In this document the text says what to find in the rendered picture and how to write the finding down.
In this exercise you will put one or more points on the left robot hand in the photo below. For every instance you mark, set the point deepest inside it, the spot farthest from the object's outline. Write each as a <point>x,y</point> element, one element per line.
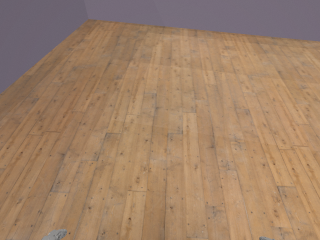
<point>55,235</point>

